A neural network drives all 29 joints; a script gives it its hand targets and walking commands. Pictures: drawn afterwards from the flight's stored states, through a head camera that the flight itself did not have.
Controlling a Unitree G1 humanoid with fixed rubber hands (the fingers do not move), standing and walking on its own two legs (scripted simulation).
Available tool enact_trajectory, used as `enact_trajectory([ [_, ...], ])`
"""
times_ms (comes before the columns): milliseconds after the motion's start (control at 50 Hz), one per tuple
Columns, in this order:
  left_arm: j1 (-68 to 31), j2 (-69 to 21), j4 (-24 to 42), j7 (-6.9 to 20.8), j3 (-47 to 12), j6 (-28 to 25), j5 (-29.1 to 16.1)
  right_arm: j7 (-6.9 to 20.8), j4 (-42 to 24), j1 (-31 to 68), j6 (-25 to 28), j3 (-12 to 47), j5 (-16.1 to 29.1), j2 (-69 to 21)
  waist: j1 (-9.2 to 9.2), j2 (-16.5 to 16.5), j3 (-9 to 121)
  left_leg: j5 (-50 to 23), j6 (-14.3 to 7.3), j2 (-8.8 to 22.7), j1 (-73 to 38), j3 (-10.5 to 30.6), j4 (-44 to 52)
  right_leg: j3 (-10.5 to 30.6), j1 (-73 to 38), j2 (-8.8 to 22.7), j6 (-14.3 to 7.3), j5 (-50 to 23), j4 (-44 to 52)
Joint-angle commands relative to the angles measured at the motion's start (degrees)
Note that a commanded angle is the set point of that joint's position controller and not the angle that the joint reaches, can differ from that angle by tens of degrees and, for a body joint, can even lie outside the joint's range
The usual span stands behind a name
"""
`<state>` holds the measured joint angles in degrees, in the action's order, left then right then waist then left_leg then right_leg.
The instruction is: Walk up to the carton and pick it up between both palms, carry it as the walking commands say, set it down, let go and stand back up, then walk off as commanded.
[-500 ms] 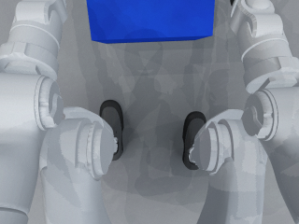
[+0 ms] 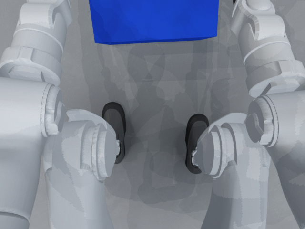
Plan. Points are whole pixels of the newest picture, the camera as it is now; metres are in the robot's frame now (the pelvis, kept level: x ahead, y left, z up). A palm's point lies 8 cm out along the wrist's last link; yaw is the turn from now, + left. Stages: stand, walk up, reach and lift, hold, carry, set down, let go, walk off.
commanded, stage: reach and lift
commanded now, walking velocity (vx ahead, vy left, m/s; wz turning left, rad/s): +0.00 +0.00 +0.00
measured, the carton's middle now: out of the picture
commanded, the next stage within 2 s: none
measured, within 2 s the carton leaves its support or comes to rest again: neither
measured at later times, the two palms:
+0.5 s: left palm out of the picture +0.54 +0.23 -0.12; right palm out of the picture +0.55 -0.12 -0.12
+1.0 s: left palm out of the picture +0.53 +0.22 -0.04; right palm out of the picture +0.54 -0.12 -0.04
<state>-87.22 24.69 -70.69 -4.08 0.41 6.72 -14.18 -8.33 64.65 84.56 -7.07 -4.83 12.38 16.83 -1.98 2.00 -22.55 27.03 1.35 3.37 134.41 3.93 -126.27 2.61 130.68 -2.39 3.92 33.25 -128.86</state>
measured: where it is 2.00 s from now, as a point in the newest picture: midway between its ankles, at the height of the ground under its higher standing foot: (156, 147)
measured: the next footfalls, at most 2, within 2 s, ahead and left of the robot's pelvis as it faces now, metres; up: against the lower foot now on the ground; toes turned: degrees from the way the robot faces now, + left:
none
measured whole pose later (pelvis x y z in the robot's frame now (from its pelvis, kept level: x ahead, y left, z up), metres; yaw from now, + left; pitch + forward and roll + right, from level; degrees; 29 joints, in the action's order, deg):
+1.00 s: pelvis +0.00 +0.00 +0.06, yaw +1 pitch +45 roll -3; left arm -72.4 14.2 -51.4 -4.1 17.3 17.4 2.6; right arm -6.5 44.9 68.1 -17.3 -21.7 -2.6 7.4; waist -0.9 1.4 0.6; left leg 25.2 1.0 1.7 132.7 3.2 -112.7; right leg 2.4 128.4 -0.7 3.8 32.0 -115.3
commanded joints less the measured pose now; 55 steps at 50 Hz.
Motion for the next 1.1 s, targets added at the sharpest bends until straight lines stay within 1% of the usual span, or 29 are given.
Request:
enact_trajectory([
  [0, -35.41, -48.48, 19.18, 14.99, -9.42, -2.03, -2.87, 14.55, -18.44, 37.76, 2.15, 12.74, 3.51, -49.19, -2.55, -0.65, 78.88, -17.45, -1.43, -6.20, -42.96, -8.96, 6.76, -8.50, -31.03, -4.39, -2.08, -17.14, 11.20],
  [80, -36.52, -49.81, 19.80, 14.99, -9.48, -1.09, -2.71, 14.64, -20.43, 40.23, 1.34, 12.75, 3.45, -49.45, -2.39, -1.13, 80.93, -14.77, -1.50, -6.27, -44.72, -9.51, 7.81, -9.15, -31.36, -4.25, -2.20, -13.99, 12.16],
  [160, -36.20, -52.14, 20.05, 15.16, -9.34, -0.08, -2.11, 14.99, -21.73, 41.21, 0.60, 12.01, 2.86, -50.05, -1.69, -2.11, 82.04, -13.58, -1.45, -6.50, -46.31, -9.82, 8.72, -9.83, -30.70, -4.22, -2.35, -12.22, 13.07],
  [280, -33.55, -56.30, 20.86, 15.90, -8.47, 1.47, -0.12, 16.23, -20.77, 37.68, -0.82, 9.25, 0.14, -51.94, -0.16, -4.13, 80.74, -14.01, -1.09, -7.12, -46.73, -9.79, 10.04, -10.50, -27.24, -4.53, -2.76, -11.84, 14.29],
  [380, -30.15, -58.62, 21.60, 16.38, -7.18, 2.68, 1.89, 17.29, -20.86, 34.62, -1.63, 7.55, -1.84, -52.69, 0.15, -5.04, 80.09, -15.66, -0.90, -7.53, -46.56, -9.39, 10.95, -10.54, -24.47, -4.78, -3.07, -12.53, 14.99],
  [460, -28.97, -59.70, 23.75, 16.35, -7.49, 3.50, 2.47, 17.45, -23.48, 34.68, -1.98, 8.21, -1.93, -52.91, 0.06, -5.01, 84.56, -17.82, -0.71, -7.78, -48.28, -9.33, 11.33, -10.48, -25.32, -4.94, -2.99, -14.17, 15.30],
  [560, -27.91, -61.54, 28.51, 15.84, -9.61, 4.55, 2.22, 17.09, -28.89, 34.83, -2.74, 10.89, -0.80, -54.66, 0.17, -4.65, 95.27, -21.46, -0.52, -8.35, -52.93, -9.59, 12.27, -10.72, -29.61, -5.33, -2.51, -17.69, 16.15],
  [600, -27.09, -62.00, 29.53, 15.71, -9.82, 5.03, 2.57, 17.07, -29.82, 33.81, -3.31, 11.36, -0.95, -55.64, 0.28, -4.60, 96.66, -21.76, -0.52, -8.55, -53.17, -9.70, 13.00, -10.77, -30.10, -5.46, -2.36, -18.15, 16.82],
  [700, -23.86, -63.25, 28.10, 16.11, -7.87, 6.18, 5.03, 17.54, -29.01, 29.15, -5.10, 10.23, -3.66, -58.64, 0.60, -4.55, 93.65, -19.55, -0.78, -9.03, -48.80, -10.22, 15.13, -10.31, -28.97, -5.65, -2.27, -17.35, 19.05],
  [820, -19.83, -64.39, 25.58, 16.90, -4.76, 7.67, 8.23, 18.10, -28.68, 26.36, -6.74, 9.48, -6.19, -59.89, -0.17, -3.60, 90.89, -16.12, -0.90, -9.41, -45.24, -10.54, 18.15, -9.83, -28.37, -5.99, -2.13, -15.06, 22.00],
  [960, -19.26, -66.05, 26.69, 17.48, -3.94, 9.58, 9.72, 18.78, -28.23, 25.66, -8.04, 8.40, -7.12, -60.94, 0.42, -3.21, 91.09, -13.01, -0.89, -9.75, -47.43, -9.86, 21.42, -10.27, -27.33, -6.30, -2.23, -11.52, 24.76],
  [1080, -18.09, -67.96, 27.96, 18.14, -4.14, 10.82, 10.63, 19.54, -28.74, 24.08, -9.23, 8.00, -7.94, -63.37, 0.70, -3.99, 94.03, -13.77, -0.77, -10.18, -48.90, -9.95, 23.22, -10.15, -28.59, -6.68, -2.24, -12.40, 26.69],
])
